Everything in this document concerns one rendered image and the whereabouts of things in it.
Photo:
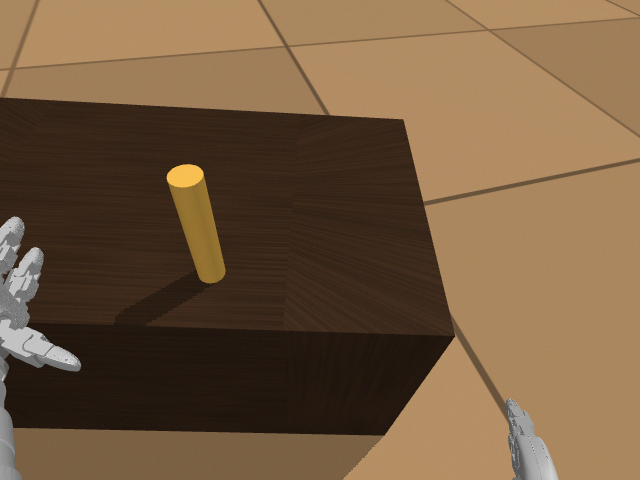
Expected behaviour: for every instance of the left robot arm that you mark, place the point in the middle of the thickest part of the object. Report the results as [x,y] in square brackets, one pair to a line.
[7,444]

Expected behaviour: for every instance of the right robot hand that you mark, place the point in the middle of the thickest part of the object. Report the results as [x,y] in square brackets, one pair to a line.
[531,459]

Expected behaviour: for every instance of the left robot hand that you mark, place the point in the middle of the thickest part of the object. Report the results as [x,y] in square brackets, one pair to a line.
[19,288]

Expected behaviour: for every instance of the can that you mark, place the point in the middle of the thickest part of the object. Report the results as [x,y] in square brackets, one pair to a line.
[189,191]

